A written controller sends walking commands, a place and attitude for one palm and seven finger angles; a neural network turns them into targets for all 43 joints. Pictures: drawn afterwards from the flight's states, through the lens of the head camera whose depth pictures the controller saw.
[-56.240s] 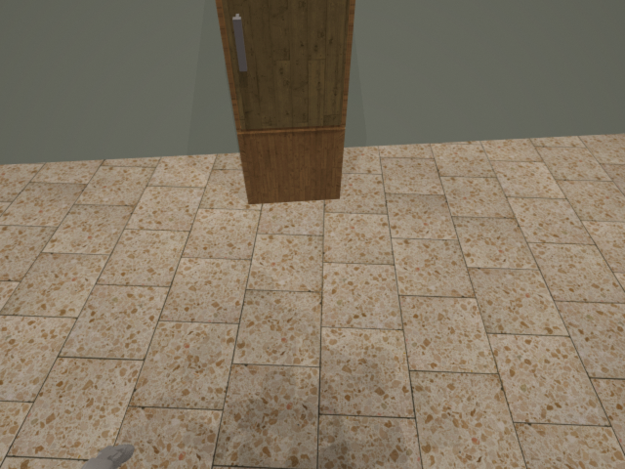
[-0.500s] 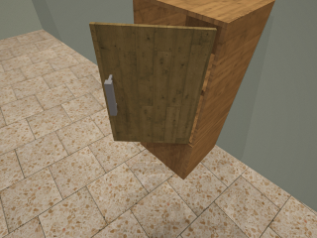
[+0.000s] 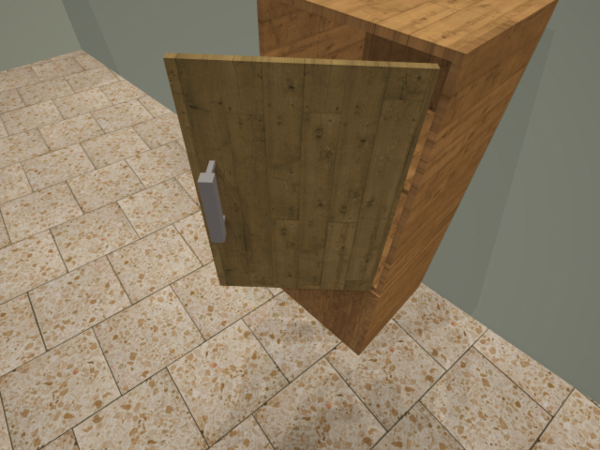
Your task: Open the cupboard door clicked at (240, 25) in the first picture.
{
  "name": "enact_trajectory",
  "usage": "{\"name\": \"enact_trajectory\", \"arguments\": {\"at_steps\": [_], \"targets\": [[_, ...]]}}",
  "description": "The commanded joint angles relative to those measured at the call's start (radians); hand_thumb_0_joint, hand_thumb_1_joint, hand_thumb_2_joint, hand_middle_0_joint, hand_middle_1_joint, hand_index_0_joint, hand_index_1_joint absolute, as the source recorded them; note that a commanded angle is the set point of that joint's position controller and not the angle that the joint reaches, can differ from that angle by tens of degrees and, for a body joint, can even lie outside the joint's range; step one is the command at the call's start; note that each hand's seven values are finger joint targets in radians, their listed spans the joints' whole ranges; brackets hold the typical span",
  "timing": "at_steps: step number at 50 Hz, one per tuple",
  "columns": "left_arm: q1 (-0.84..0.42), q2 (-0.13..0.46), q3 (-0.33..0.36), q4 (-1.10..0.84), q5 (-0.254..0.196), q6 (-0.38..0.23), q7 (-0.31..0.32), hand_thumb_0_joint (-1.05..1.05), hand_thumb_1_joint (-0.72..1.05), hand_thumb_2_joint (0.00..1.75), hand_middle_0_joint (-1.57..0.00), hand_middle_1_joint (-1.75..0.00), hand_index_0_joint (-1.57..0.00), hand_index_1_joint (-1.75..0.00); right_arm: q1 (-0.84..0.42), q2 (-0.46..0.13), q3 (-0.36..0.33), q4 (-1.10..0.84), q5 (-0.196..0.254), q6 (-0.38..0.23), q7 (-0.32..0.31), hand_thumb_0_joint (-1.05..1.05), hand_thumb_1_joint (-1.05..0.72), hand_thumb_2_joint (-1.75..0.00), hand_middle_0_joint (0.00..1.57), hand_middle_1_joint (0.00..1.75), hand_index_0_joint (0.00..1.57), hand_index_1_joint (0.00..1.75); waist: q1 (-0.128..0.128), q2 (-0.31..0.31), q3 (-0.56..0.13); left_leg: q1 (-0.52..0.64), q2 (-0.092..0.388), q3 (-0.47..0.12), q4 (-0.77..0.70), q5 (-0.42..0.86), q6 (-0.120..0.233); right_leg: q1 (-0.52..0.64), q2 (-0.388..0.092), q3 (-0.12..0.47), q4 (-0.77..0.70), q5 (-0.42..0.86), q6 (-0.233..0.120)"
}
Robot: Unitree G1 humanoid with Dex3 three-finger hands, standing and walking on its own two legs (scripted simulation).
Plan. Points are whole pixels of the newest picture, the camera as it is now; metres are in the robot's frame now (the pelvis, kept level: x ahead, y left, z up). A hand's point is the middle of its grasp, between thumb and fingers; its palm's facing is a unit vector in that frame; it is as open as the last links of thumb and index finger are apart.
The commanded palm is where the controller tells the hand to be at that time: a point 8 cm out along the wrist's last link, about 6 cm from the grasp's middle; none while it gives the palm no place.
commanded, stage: come to a stop and stand still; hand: left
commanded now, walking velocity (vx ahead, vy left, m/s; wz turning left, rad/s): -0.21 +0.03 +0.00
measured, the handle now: (215, 202) +0.54 +0.19 -0.01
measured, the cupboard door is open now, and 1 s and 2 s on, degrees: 42 42 42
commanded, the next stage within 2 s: look again from close up in 1.06 s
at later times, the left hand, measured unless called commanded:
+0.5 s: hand out of the picture +0.03 +0.20 -0.17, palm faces -0.01 -0.97 -0.23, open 7.4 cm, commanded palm none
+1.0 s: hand out of the picture -0.03 +0.21 -0.17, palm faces +0.00 -0.99 -0.13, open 7.4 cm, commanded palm none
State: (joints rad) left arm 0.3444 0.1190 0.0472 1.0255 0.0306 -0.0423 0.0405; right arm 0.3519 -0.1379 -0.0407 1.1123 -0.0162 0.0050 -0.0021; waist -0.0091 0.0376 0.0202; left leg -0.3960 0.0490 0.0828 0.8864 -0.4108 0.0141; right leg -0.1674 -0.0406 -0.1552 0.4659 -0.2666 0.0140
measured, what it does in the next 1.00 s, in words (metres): steps on the spot: left foot, then right foot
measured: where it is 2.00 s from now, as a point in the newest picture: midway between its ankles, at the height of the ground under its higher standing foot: outside the picture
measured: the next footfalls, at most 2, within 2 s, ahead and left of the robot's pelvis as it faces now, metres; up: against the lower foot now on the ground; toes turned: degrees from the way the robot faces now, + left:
left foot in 0.08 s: +0.11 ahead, +0.10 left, +0.00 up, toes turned +6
right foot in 0.52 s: -0.01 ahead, -0.14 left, +0.00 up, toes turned -6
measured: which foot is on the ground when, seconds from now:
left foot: up 0.00-0.06, down 0.08-0.52, up 0.54-0.78, down 0.80-1.00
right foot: down 0.00-0.12, up 0.14-0.50, down 0.52-0.82, up 0.84-1.00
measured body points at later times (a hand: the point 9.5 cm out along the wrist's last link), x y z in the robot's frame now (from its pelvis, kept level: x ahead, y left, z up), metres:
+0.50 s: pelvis -0.03 +0.01 +0.00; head -0.01 +0.01 +0.45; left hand +0.03 +0.25 -0.15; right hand +0.02 -0.23 -0.15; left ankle +0.07 +0.10 -0.73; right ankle -0.06 -0.13 -0.73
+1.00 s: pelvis -0.03 +0.04 +0.01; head -0.01 +0.07 +0.46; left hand -0.03 +0.26 -0.16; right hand -0.10 -0.16 -0.13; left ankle -0.06 +0.11 -0.73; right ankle -0.05 -0.10 -0.67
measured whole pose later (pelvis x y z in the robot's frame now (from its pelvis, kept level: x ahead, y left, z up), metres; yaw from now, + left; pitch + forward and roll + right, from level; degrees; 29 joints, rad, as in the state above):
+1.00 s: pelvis -0.03 +0.04 +0.01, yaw -1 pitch +0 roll -2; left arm 0.30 0.17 0.05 1.06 0.03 0.03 0.01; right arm 0.42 -0.08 0.00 1.11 -0.03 -0.03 -0.04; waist -0.03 -0.05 0.02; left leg -0.14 -0.01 0.10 0.37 -0.24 0.07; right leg -0.42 -0.04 -0.03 0.91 -0.32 0.01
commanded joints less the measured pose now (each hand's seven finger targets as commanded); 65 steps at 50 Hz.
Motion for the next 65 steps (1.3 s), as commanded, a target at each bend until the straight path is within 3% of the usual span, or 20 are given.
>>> {"name": "enact_trajectory", "arguments": {"at_steps": [1,4,11,18,22,24,26,27,31,35,38,39,41,42,46,50,57,58,59,65], "targets": [[-0.006,0.108,0.011,-0.035,-0.003,0.012,0.011,0.00,0.90,0.90,-0.20,-0.30,-0.20,-0.30,0.078,0.018,0.009,-0.046,0.010,-0.016,-0.009,0.00,-0.90,-0.90,0.20,0.30,0.20,0.30,-0.036,-0.168,0.075,0.153,0.006,0.008,-0.340,0.234,-0.046,-0.124,-0.179,0.081,-0.080,0.316,-0.114],[0.092,0.070,0.002,-0.029,-0.020,0.043,0.010,0.00,0.90,0.90,-0.20,-0.30,-0.20,-0.30,0.083,-0.116,-0.009,-0.063,0.003,-0.033,-0.024,0.00,-0.90,-0.90,0.20,0.30,0.20,0.30,0.010,0.148,-0.003,0.230,0.201,-0.197,-0.494,0.764,0.037,-0.116,-0.052,0.055,0.084,-0.031,0.003],[0.051,0.073,0.004,-0.044,-0.009,0.073,0.010,0.00,0.90,0.90,-0.20,-0.30,-0.20,-0.30,-0.015,-0.180,-0.037,-0.101,-0.004,-0.017,-0.061,0.00,-0.90,-0.90,0.20,0.30,0.20,0.30,-0.015,0.092,-0.059,0.331,0.313,-0.227,-0.489,1.084,0.193,-0.232,-0.010,0.159,0.477,-0.274,0.004],[0.000,0.080,0.021,-0.096,-0.007,0.092,-0.008,0.00,0.90,0.90,-0.20,-0.30,-0.20,-0.30,-0.081,-0.179,-0.049,-0.133,-0.008,-0.009,-0.057,0.00,-0.90,-0.90,0.20,0.30,0.20,0.30,-0.012,0.102,-0.130,0.313,0.294,-0.173,-0.521,0.761,0.177,-0.243,0.000,0.172,0.469,-0.201,0.017],[0.076,0.059,0.015,-0.065,-0.008,0.091,-0.014,0.00,0.90,0.90,-0.20,-0.30,-0.20,-0.30,-0.136,-0.184,-0.049,-0.139,-0.019,0.013,-0.032,0.00,-0.90,-0.90,0.20,0.30,0.20,0.30,0.019,0.123,-0.073,0.079,0.231,-0.178,-0.645,0.096,0.106,0.008,0.017,0.088,0.171,-0.158,-0.013],[0.179,0.082,0.017,-0.023,-0.001,0.079,-0.010,0.00,0.90,0.90,-0.20,-0.30,-0.20,-0.30,-0.152,-0.149,-0.044,-0.137,-0.013,0.026,-0.021,0.00,-0.90,-0.90,0.20,0.30,0.20,0.30,0.066,-0.006,-0.032,-0.087,0.123,-0.118,-0.574,-0.143,0.029,0.185,0.012,0.072,-0.077,-0.056,-0.022],[0.073,0.205,0.020,-0.071,0.009,0.070,0.004,0.00,0.90,0.90,-0.20,-0.30,-0.20,-0.30,-0.167,-0.062,-0.031,-0.170,0.001,0.050,-0.010,0.00,-0.90,-0.90,0.20,0.30,0.20,0.30,0.044,-0.377,0.110,-0.141,-0.039,-0.003,-0.156,-0.095,-0.060,-0.136,-0.328,0.532,-0.442,-0.601,-0.151],[-0.056,0.224,0.021,-0.118,0.006,0.067,0.009,0.00,0.90,0.90,-0.20,-0.30,-0.20,-0.30,-0.165,-0.118,-0.045,-0.178,-0.008,0.058,-0.003,0.00,-0.90,-0.90,0.20,0.30,0.20,0.30,0.007,-0.285,0.170,-0.074,-0.010,-0.081,0.000,-0.033,-0.049,-0.336,-0.362,0.526,-0.478,-0.605,-0.184],[-0.117,0.187,0.023,-0.118,-0.006,0.026,-0.002,0.00,0.90,0.90,-0.20,-0.30,-0.20,-0.30,-0.004,-0.099,-0.044,-0.092,-0.014,0.039,0.016,0.00,-0.90,-0.90,0.20,0.30,0.20,0.30,-0.041,-0.218,0.115,-0.064,-0.011,-0.034,0.120,0.120,-0.047,-0.187,-0.202,0.284,-0.336,-0.253,-0.110],[0.007,0.209,0.040,-0.079,0.007,0.024,-0.008,0.00,0.90,0.90,-0.20,-0.30,-0.20,-0.30,-0.041,-0.072,-0.037,-0.121,-0.008,0.010,0.017,0.00,-0.90,-0.90,0.20,0.30,0.20,0.30,0.030,-0.184,0.091,-0.038,-0.017,0.006,-0.143,0.003,-0.040,-0.041,-0.230,0.302,-0.283,-0.250,-0.148],[0.009,0.199,0.040,-0.060,0.002,0.038,-0.012,0.00,0.90,0.90,-0.20,-0.30,-0.20,-0.30,0.049,-0.045,-0.024,-0.095,-0.006,-0.008,0.003,0.00,-0.90,-0.90,0.20,0.30,0.20,0.30,0.008,-0.205,0.080,0.181,-0.049,0.035,-0.431,0.043,-0.022,-0.124,-0.184,0.268,-0.184,-0.298,-0.128],[0.007,0.167,0.035,-0.061,-0.004,0.045,-0.015,0.00,0.90,0.90,-0.20,-0.30,-0.20,-0.30,0.102,-0.053,-0.016,-0.077,-0.006,-0.017,-0.007,0.00,-0.90,-0.90,0.20,0.30,0.20,0.30,-0.007,-0.121,0.066,0.277,-0.039,-0.005,-0.514,0.077,-0.014,-0.193,-0.134,0.239,-0.089,-0.285,-0.102],[0.001,0.064,0.013,-0.084,-0.009,0.047,-0.024,0.00,0.90,0.90,-0.20,-0.30,-0.20,-0.30,0.179,-0.175,-0.033,-0.065,-0.017,-0.027,-0.024,0.00,-0.90,-0.90,0.20,0.30,0.20,0.30,-0.025,0.268,0.060,0.288,0.264,-0.399,-0.735,-0.082,0.091,-0.359,0.011,0.045,0.266,-0.246,-0.027],[-0.057,0.081,0.012,-0.101,-0.004,0.046,-0.025,0.00,0.90,0.90,-0.20,-0.30,-0.20,-0.30,0.172,-0.183,-0.032,-0.070,-0.022,-0.023,-0.029,0.00,-0.90,-0.90,0.20,0.30,0.20,0.30,-0.039,0.183,0.119,0.194,0.311,-0.463,-0.774,-0.096,0.150,-0.373,0.001,0.091,0.397,-0.242,-0.034],[-0.027,0.055,0.004,-0.025,-0.003,0.045,-0.030,0.00,0.90,0.90,-0.20,-0.30,-0.20,-0.30,0.105,-0.084,0.010,-0.047,-0.014,-0.049,-0.046,0.00,-0.90,-0.90,0.20,0.30,0.20,0.30,0.000,0.013,0.085,0.227,0.218,-0.268,-0.724,0.321,0.095,-0.347,-0.034,0.166,0.507,-0.045,-0.016],[-0.017,0.053,0.000,-0.002,-0.013,0.058,-0.022,0.00,0.90,0.90,-0.20,-0.30,-0.20,-0.30,0.152,-0.087,0.018,-0.009,-0.009,-0.055,-0.065,0.00,-0.90,-0.90,0.20,0.30,0.20,0.30,-0.001,0.036,0.010,0.346,0.218,-0.169,-0.612,0.836,0.095,-0.310,-0.017,0.157,0.451,-0.044,0.005],[-0.102,0.040,-0.003,-0.022,-0.017,0.069,-0.020,0.00,0.90,0.90,-0.20,-0.30,-0.20,-0.30,0.127,-0.081,0.002,0.021,-0.013,-0.029,-0.066,0.00,-0.90,-0.90,0.20,0.30,0.20,0.30,-0.028,0.128,0.040,0.286,0.221,-0.168,-0.579,0.712,0.133,-0.196,-0.017,0.111,0.225,-0.101,0.004],[-0.109,0.207,-0.038,-0.087,-0.013,0.047,-0.013,0.00,0.90,0.90,-0.20,-0.30,-0.20,-0.30,0.067,-0.178,0.007,-0.066,-0.006,-0.031,-0.042,0.00,-0.90,-0.90,0.20,0.30,0.20,0.30,-0.017,0.108,0.047,0.166,0.163,-0.180,-0.636,0.530,0.094,-0.135,0.002,0.102,0.176,-0.126,-0.030],[0.000,0.085,-0.033,-0.074,-0.005,0.051,-0.016,0.00,0.90,0.90,-0.20,-0.30,-0.20,-0.30,-0.018,-0.150,-0.014,-0.107,-0.012,-0.050,-0.045,0.00,-0.90,-0.90,0.20,0.30,0.20,0.30,0.044,-0.027,-0.015,0.143,0.174,-0.149,-0.507,0.395,0.084,-0.101,-0.009,0.098,0.096,-0.014,-0.022],[0.013,0.135,-0.021,-0.056,-0.007,0.026,0.006,0.00,0.90,0.90,-0.20,-0.30,-0.20,-0.30,0.071,-0.079,-0.009,-0.090,0.001,-0.048,-0.045,0.00,-0.90,-0.90,0.20,0.30,0.20,0.30,-0.014,0.004,-0.061,0.138,0.047,-0.116,-0.408,0.514,0.015,0.023,-0.066,0.150,0.084,0.411,-0.059]]}}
